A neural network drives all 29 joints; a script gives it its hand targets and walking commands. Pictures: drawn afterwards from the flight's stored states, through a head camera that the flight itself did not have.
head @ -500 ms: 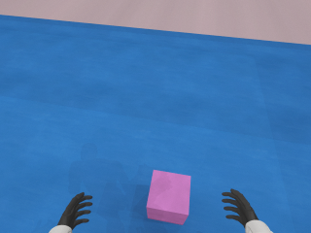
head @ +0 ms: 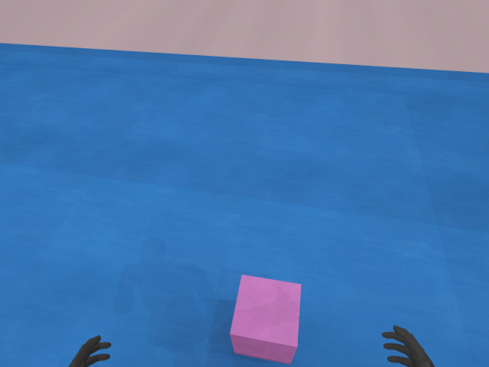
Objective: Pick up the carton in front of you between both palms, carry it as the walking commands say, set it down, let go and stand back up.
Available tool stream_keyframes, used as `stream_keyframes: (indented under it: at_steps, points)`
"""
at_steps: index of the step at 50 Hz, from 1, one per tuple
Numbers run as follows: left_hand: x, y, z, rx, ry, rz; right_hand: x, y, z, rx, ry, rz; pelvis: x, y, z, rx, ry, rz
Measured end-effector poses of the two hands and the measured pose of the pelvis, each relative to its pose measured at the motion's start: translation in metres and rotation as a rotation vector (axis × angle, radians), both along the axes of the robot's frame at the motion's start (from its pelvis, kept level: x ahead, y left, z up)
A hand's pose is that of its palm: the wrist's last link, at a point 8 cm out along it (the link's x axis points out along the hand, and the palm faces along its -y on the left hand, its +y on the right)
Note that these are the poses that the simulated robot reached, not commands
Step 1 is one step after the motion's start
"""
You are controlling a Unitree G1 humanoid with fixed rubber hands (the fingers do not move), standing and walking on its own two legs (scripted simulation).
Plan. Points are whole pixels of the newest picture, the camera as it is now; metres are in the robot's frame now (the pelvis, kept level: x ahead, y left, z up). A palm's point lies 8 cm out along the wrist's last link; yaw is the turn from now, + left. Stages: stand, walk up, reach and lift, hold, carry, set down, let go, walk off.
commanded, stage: stand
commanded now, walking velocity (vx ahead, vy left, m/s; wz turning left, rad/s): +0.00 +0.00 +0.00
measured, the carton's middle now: (266, 320) +0.39 -0.05 -0.64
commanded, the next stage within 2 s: none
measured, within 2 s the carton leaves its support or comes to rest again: neither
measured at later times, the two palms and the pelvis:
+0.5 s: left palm out of the picture +0.09 +0.27 -0.09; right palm out of the picture +0.08 -0.29 -0.10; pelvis -0.01 -0.01 +0.00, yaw +0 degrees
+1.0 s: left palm out of the picture +0.06 +0.29 -0.09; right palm out of the picture +0.05 -0.30 -0.11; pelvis -0.03 +0.00 +0.01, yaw -1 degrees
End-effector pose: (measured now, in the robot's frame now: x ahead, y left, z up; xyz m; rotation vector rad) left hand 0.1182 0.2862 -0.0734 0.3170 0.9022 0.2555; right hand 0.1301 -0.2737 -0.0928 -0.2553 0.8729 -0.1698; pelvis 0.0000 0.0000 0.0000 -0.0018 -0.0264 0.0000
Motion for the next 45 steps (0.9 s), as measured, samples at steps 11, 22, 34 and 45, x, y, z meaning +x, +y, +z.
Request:
stream_keyframes:
  at_steps: [11, 22, 34, 45]
  points:
    - [-0.011, -0.015, -0.011, -0.027, 0.043, 0.007, -0.022, -0.008, -0.009, -0.012, 0.071, -0.012, -0.003, -0.007, 0.001, 0.003, -0.005, 0.006]
    - [-0.023, -0.016, -0.015, -0.035, 0.076, 0.011, -0.042, -0.016, -0.01, -0.031, 0.117, -0.025, -0.009, -0.01, 0.003, 0.003, -0.015, 0.004]
    - [-0.039, -0.009, -0.018, -0.028, 0.118, 0.019, -0.061, -0.02, -0.012, -0.04, 0.159, -0.036, -0.017, -0.009, 0.005, 0.005, -0.025, -0.002]
    - [-0.051, -0.003, -0.02, -0.027, 0.153, 0.022, -0.076, -0.022, -0.013, -0.045, 0.191, -0.05, -0.023, -0.006, 0.007, 0.007, -0.03, -0.009]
